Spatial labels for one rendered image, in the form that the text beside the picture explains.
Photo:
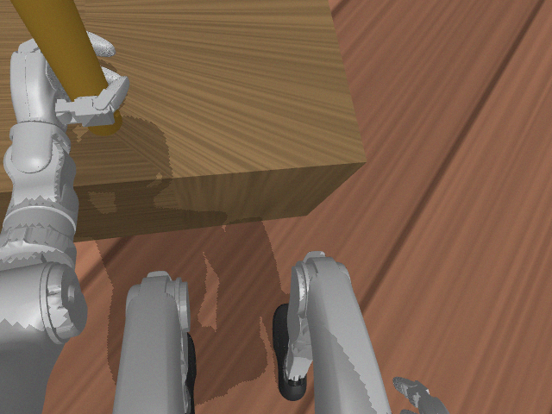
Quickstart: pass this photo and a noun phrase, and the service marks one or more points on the right robot hand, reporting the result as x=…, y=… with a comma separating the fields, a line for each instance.
x=419, y=396

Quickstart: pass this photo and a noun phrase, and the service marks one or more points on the left robot hand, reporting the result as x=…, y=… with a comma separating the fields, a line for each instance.
x=37, y=94

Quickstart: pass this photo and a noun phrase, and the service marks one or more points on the right robot foot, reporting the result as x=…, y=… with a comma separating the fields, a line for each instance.
x=289, y=389

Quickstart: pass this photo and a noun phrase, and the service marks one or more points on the left robot arm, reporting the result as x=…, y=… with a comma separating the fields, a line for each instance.
x=41, y=303

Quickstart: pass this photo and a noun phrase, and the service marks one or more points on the can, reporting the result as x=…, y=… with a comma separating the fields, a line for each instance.
x=60, y=34

